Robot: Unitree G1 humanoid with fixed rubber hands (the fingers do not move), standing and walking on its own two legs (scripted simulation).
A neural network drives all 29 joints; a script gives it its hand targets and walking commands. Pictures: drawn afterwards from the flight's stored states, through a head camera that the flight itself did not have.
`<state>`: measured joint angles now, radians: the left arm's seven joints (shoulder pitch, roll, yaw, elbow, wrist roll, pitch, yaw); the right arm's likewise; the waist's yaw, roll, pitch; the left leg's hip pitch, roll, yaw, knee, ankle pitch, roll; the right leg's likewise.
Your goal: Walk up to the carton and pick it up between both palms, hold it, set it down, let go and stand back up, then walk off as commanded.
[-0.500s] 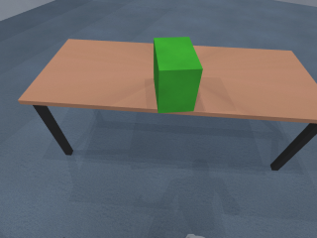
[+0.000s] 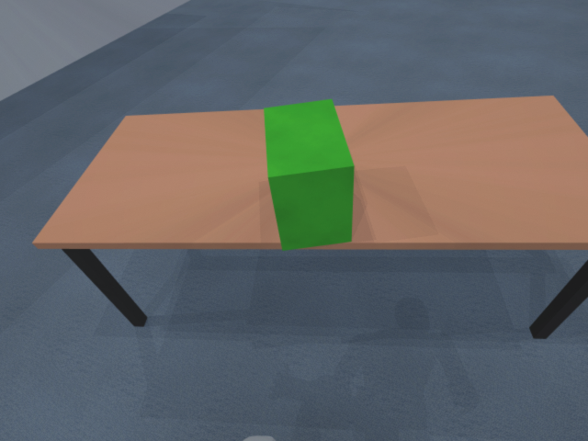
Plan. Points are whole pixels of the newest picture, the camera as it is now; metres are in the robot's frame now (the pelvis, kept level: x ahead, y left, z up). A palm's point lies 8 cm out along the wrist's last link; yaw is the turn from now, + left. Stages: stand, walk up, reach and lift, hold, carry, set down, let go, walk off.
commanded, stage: walk up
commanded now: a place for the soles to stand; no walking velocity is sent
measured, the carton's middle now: (307, 174) +0.73 +0.00 -0.09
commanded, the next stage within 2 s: none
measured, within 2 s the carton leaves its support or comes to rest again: neither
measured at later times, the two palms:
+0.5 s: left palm (72, 413) +0.22 +0.38 -0.10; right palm (474, 412) +0.20 -0.22 -0.09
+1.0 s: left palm (127, 344) +0.32 +0.32 -0.09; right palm (485, 347) +0.30 -0.28 -0.12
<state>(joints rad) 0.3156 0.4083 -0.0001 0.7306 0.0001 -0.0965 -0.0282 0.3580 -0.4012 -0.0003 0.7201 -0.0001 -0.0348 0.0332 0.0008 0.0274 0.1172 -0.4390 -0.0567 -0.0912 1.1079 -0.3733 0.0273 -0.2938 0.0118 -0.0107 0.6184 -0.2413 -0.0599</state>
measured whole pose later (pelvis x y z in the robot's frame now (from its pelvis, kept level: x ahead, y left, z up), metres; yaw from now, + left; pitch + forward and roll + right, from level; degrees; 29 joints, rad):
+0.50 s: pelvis +0.13 +0.08 -0.01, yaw +0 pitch -5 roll -2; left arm 0.31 0.40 0.00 0.73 0.00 -0.06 -0.03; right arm 0.36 -0.41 0.00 0.72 0.00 -0.08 0.03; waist 0.00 0.02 0.08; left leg -0.35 -0.03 -0.06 0.69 -0.26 0.03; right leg -0.33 0.02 -0.01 1.06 -0.44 -0.02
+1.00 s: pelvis +0.24 +0.02 -0.01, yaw -1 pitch -3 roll +2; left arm 0.31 0.39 0.00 0.74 0.00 -0.05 -0.02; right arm 0.32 -0.41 0.00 0.72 0.00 -0.01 0.00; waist 0.00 0.01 0.12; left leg -0.30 -0.03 -0.06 0.84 -0.45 0.02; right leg -0.40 0.03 -0.01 0.66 -0.21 -0.07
